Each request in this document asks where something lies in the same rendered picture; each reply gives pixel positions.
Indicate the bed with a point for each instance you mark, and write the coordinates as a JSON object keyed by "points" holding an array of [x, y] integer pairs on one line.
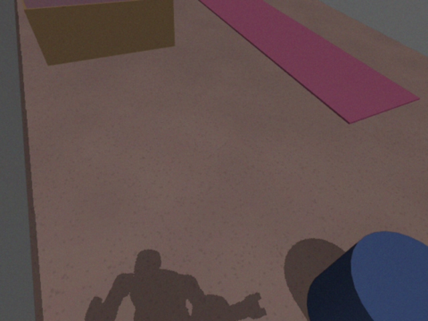
{"points": [[75, 30]]}

